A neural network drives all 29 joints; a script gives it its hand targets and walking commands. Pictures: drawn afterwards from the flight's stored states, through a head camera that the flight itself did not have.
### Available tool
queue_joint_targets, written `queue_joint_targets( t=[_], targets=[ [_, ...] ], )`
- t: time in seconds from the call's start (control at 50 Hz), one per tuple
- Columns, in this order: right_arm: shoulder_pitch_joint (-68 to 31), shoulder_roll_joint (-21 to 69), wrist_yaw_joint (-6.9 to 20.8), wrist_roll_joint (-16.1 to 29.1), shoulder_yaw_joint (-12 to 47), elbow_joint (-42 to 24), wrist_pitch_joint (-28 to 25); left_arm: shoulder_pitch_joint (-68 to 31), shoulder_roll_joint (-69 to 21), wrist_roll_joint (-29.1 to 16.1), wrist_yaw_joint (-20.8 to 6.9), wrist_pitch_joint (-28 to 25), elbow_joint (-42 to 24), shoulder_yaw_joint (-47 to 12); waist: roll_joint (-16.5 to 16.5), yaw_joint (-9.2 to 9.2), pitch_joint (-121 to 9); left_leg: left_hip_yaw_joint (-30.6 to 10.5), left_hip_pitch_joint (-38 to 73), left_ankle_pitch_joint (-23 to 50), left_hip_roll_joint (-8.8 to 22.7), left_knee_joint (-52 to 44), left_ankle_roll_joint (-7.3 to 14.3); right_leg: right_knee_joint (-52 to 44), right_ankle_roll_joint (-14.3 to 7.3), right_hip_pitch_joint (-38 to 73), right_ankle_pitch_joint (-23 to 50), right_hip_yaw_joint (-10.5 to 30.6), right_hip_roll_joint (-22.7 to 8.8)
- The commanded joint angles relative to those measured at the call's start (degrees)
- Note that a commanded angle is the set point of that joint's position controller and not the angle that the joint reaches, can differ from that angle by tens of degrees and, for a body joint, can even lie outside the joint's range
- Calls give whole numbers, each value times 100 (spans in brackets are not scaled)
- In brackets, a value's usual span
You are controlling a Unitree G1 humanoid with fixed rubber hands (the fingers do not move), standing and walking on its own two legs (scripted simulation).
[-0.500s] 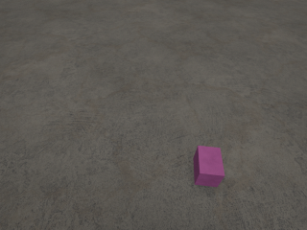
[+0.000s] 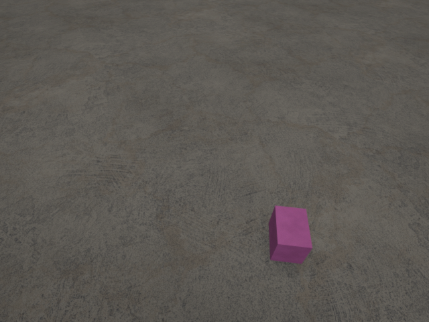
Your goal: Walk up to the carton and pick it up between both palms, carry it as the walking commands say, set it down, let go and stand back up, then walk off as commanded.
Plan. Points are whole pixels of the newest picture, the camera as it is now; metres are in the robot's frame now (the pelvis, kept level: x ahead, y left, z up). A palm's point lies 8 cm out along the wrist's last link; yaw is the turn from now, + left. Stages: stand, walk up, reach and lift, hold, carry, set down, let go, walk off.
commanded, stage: stand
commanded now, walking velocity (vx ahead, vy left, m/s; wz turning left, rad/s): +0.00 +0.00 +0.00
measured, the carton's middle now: (288, 234) +0.67 -0.37 -0.68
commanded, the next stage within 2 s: walk off in 0.46 s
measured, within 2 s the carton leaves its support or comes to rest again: neither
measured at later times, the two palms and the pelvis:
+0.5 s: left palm out of the picture +0.08 +0.26 -0.12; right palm out of the picture +0.10 -0.25 -0.11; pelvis +0.00 +0.00 +0.00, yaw +0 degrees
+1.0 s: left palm out of the picture +0.06 +0.26 -0.12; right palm out of the picture +0.09 -0.26 -0.11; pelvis -0.01 -0.01 +0.00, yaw +2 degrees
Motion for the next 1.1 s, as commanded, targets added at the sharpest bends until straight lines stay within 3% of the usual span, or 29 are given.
queue_joint_targets(
  t=[0.0, 0.04, 0.1, 0.16, 0.22, 0.3, 0.34, 0.4, 0.46, 0.5, 0.58, 0.6, 0.64, 0.66, 0.68, 0.8, 0.84, 0.86, 0.88, 0.9, 0.92, 0.94, 0.96, 0.98, 1.0, 1.02, 1.06, 1.08],
  targets=[
    [184, -711, -39, -177, 68, -46, -232, 301, 684, -152, 34, -125, 32, -85, -176, 35, -439, -858, 408, 1278, 771, -1183, 171, -1021, -295, 257, 1300, 222, -264],
    [217, -704, -34, -178, 62, -17, -251, 278, 759, -128, 58, -159, 74, -54, 44, 35, -400, -863, 359, 1372, 764, -1124, 194, -1054, -322, 388, 1440, 307, -308],
    [144, -681, -7, -177, 83, -34, -263, 158, 739, -156, 31, -161, 66, -87, -271, 40, -451, -892, 422, 1470, 787, -1148, 221, -1002, -308, 288, 1348, 266, -306],
    [34, -882, -17, -200, 34, -47, -274, 207, 880, -143, 31, -175, 72, -40, 33, 94, -415, -932, 297, 1327, 810, -1207, 213, -988, -297, 361, 1264, 245, -292],
    [37, -858, -17, -186, 25, 11, -297, 152, 894, -159, 20, -205, 120, -62, -142, 61, -455, -911, 328, 1191, 780, -1191, 211, -992, -300, 286, 1151, 247, -246],
    [32, -832, -6, -179, 31, 11, -303, 176, 958, -150, 52, -223, 183, -56, 80, 41, -391, -991, 296, 1270, 848, -1228, 241, -1001, -315, 267, 1128, 270, -301],
    [-22, -891, -13, -162, 3, -3, -323, 82, 1035, -120, 41, -272, 141, -64, -105, 48, -524, -961, 394, 1254, 816, -1167, 196, -998, -365, 317, 1224, 268, -335],
    [14, -853, 2, -145, 11, 19, -322, 72, 1014, -147, 19, -298, 183, -77, -141, 69, -499, -924, 467, 1525, 782, -1136, 190, -1039, -350, 252, 1236, 323, -340],
    [-34, -960, 2, -168, -3, 72, -332, 16, 1109, -135, 28, -299, 180, -62, -181, 30, -432, -914, 413, 1309, 748, -1132, 190, -1039, -365, 219, 1172, 307, -352],
    [-134, -1002, 0, -178, -12, -2, -342, -15, 1134, -136, 21, -314, 117, -43, 106, 93, -526, -948, 298, 1246, 790, -1144, 195, -942, -332, 314, 1136, 282, -322],
    [-98, -1029, 12, -173, -38, 79, -371, -91, 1199, -151, 18, -336, 168, -43, -23, 51, -372, -932, 268, 1118, 747, -1211, 171, -1036, -352, 301, 964, 339, -355],
    [-101, -1223, -11, -187, -64, 77, -390, -126, 1248, -137, 7, -329, 156, -20, -79, 47, -235, -998, 222, 1113, 823, -1270, 200, -1015, -375, 180, 959, 300, -370],
    [-131, -1114, 10, -164, -57, 45, -405, -101, 1267, -126, 22, -326, 168, -24, 124, 59, -326, -1182, 109, 1156, 870, -1247, 215, -956, -355, 332, 806, 233, -351],
    [-16, -541, 43, -115, 108, 41, -286, 42, 795, -177, 12, -196, 152, -139, 67, 68, -388, -1194, 30, 1238, 823, -1250, 206, -924, -271, 360, 941, 69, -254],
    [-16, -706, 68, -157, 75, -45, -221, 121, 802, -184, 21, -107, 88, -144, 170, 92, -161, -1207, -81, 1201, 816, -1298, 224, -741, -193, 188, 807, 1, -225],
    [162, -1166, 64, -204, -118, -240, -51, 48, 1044, -111, 33, 7, -191, -31, 493, -66, 39, -2118, -548, 1082, 1240, -1527, 427, -312, -78, 157, 32, -159, 26],
    [79, -1239, 75, -198, -166, -283, -14, 270, 1044, -118, 50, -46, -158, -33, 698, 17, 99, -2082, -734, 1222, 1092, -1455, 374, -350, -85, 237, -27, -119, 16],
    [45, -1070, 66, -195, -121, -245, 8, 277, 1049, -106, 43, -64, -155, -5, 587, 73, 134, -2123, -731, 1479, 1074, -1346, 382, -416, -87, 302, 38, -82, 19],
    [-11, -1188, 110, -189, -179, -328, 7, 336, 989, -105, 73, -57, -128, 7, 355, 81, 9, -1962, -917, 1446, 990, -1244, 295, -461, -120, 533, 50, -39, -106],
    [-135, -1185, 112, -199, -176, -383, 31, 383, 1197, -94, 72, -42, -112, 41, 354, 127, 108, -1855, -1329, 1039, 765, -1087, 191, -637, -183, 759, -56, 181, -264],
    [-187, -1017, 119, -178, -158, -448, 39, 526, 1326, -79, 70, -53, -87, 96, -87, 208, 113, -1578, -1653, 775, 571, -741, 43, -957, -269, 1022, -78, 369, -536],
    [-411, -909, 136, -186, -116, -579, 38, 665, 1443, -89, 100, -42, -64, 128, -406, 303, 231, -1202, -1975, 375, 360, -238, -46, -1400, -437, 995, -298, 738, -1030],
    [-396, -702, 143, -169, -111, -638, 28, 653, 1672, -83, 134, -25, -39, 163, -1114, 299, 182, -435, -1886, -273, -51, 973, -147, -1990, -844, 769, -187, 1312, -1848],
    [-275, -702, 131, -251, -137, -644, 38, 344, 1663, -29, 155, -28, -188, 166, -1214, 242, 246, -13, -1837, -1197, 83, 2449, -286, -2146, -1342, 374, 504, 1590, -2474],
    [-228, -751, 156, -275, -136, -624, 54, 39, 1520, -10, 157, -29, -285, 137, -969, 120, 283, -167, -1621, -1266, 345, 2925, -350, -1972, -1423, 62, 982, 1299, -2397],
    [40, -832, 180, -252, -171, -565, 63, -204, 1335, -47, 120, -56, -365, 85, -944, -48, 254, -222, -1452, -1291, 444, 2884, -310, -1839, -1329, -105, 1325, 961, -2276],
    [300, -675, 200, -197, -102, -482, 46, -682, 1295, -39, 77, -66, -489, 48, -881, -344, 165, -53, -1346, -1406, 498, 2091, -239, -1186, -1029, 73, 2319, 305, -1911],
    [365, -666, 205, -193, -67, -428, 31, -784, 1396, -43, 57, -36, -513, 79, -929, -357, 142, -42, -1107, -1355, 509, 1435, -145, -863, -882, 63, 2321, 7, -1837]
  ],
)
